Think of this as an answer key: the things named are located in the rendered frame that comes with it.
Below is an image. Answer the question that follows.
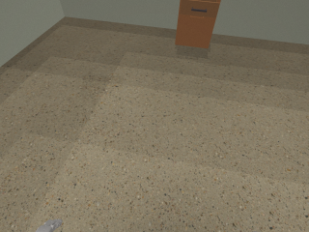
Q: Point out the robot left hand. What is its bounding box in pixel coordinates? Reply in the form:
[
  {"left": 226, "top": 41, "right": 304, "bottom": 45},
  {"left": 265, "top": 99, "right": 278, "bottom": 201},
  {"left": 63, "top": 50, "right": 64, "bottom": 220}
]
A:
[{"left": 36, "top": 218, "right": 63, "bottom": 232}]

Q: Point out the cabinet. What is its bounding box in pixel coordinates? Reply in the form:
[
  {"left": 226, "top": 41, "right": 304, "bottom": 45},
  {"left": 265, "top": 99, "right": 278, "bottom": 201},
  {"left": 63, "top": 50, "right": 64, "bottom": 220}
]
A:
[{"left": 175, "top": 0, "right": 221, "bottom": 48}]

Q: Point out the drawer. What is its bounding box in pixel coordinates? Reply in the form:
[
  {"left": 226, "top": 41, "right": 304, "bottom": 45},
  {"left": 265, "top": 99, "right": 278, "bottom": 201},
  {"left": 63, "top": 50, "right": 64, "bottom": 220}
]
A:
[{"left": 180, "top": 0, "right": 220, "bottom": 18}]

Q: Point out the handle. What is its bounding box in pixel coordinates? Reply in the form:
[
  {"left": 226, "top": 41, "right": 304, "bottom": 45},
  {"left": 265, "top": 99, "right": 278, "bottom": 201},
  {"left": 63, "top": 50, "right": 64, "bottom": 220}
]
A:
[
  {"left": 191, "top": 7, "right": 207, "bottom": 13},
  {"left": 190, "top": 16, "right": 204, "bottom": 20}
]

